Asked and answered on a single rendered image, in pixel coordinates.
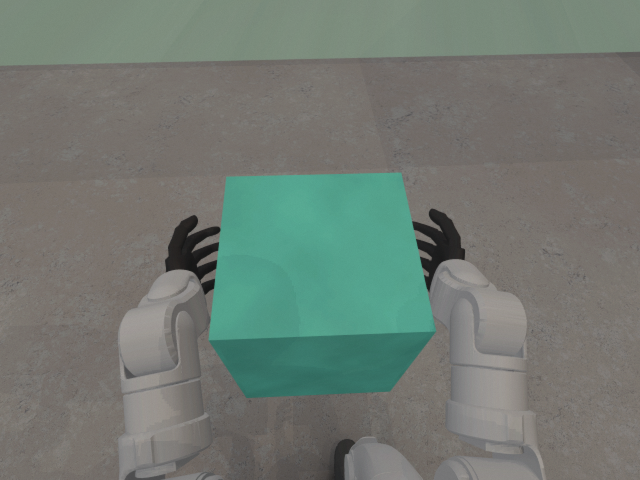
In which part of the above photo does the right robot forearm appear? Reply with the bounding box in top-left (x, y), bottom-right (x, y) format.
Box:
top-left (429, 259), bottom-right (547, 480)

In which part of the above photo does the carton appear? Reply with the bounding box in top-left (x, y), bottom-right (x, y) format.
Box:
top-left (209, 173), bottom-right (436, 398)

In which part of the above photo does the robot right hand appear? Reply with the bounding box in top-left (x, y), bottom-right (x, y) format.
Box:
top-left (412, 209), bottom-right (465, 291)

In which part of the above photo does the robot left hand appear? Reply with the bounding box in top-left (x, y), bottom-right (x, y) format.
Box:
top-left (165, 215), bottom-right (221, 295)

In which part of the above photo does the left robot forearm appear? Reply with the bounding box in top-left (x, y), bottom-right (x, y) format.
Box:
top-left (118, 270), bottom-right (213, 480)

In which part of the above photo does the right robot foot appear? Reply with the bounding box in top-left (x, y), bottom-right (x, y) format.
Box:
top-left (334, 439), bottom-right (355, 480)

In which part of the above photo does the robot right upper arm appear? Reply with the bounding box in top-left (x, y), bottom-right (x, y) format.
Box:
top-left (434, 456), bottom-right (539, 480)

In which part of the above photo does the right robot shin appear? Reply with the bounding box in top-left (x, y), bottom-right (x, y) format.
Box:
top-left (344, 437), bottom-right (378, 476)

